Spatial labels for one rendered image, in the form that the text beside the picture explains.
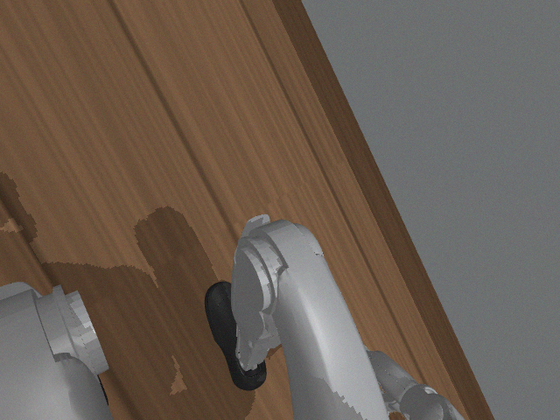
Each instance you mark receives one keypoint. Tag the right robot foot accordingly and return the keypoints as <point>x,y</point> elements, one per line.
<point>223,326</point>

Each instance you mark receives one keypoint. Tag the right robot hand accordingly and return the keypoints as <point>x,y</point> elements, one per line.
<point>392,378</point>

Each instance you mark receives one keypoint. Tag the right robot arm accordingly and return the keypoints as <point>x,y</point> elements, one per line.
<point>422,402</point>

